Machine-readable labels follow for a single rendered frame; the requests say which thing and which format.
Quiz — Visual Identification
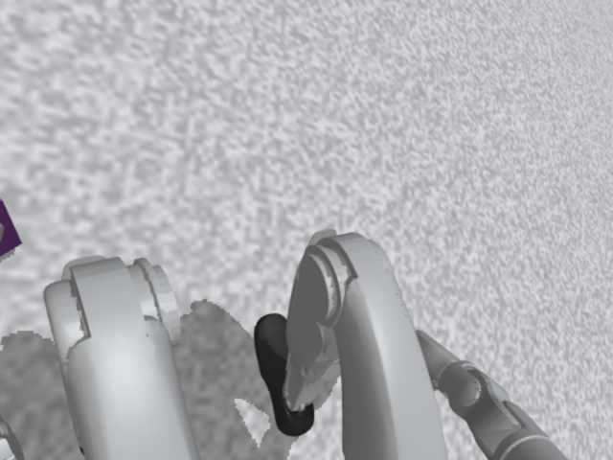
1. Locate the carton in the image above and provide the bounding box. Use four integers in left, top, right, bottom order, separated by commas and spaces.
0, 198, 22, 257

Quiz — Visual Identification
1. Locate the right robot hand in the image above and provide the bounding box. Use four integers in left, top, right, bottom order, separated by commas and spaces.
416, 331, 460, 391

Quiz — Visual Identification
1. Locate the right robot arm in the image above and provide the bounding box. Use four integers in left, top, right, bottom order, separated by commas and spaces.
438, 360, 568, 460

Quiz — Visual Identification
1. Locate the right robot foot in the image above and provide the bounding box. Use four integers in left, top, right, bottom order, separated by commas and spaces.
254, 313, 314, 436

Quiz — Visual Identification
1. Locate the left robot arm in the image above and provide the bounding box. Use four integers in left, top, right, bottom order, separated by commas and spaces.
0, 414, 25, 460

